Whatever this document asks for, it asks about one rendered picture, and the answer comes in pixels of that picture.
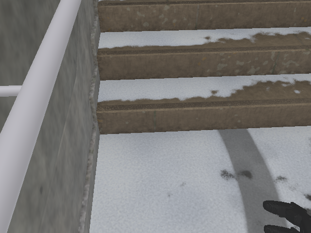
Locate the stairs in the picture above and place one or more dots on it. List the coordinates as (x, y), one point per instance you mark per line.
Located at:
(192, 65)

